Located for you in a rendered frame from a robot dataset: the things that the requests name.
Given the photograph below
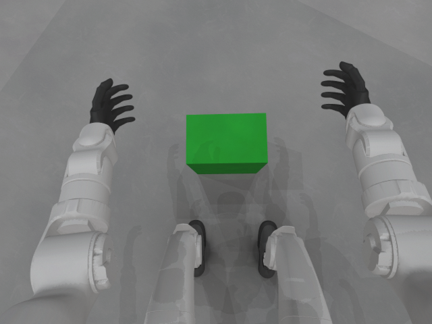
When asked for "robot right forearm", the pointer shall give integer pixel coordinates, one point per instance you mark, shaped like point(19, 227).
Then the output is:
point(385, 172)

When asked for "left robot thigh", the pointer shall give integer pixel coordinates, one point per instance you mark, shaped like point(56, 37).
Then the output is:
point(172, 299)

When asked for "robot left upper arm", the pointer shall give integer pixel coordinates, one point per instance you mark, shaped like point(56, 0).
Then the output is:
point(69, 273)

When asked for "right robot hand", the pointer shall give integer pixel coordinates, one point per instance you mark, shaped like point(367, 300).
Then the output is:
point(353, 87)

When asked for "robot right upper arm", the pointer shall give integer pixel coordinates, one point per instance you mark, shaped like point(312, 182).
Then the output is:
point(399, 249)

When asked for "robot right shin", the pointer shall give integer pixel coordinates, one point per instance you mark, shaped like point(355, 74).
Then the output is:
point(284, 229)

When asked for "robot left forearm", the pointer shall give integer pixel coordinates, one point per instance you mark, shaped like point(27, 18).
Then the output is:
point(84, 200)

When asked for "carton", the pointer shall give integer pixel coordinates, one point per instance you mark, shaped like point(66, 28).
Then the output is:
point(226, 143)

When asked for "left robot hand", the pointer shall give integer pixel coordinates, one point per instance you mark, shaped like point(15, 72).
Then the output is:
point(102, 105)

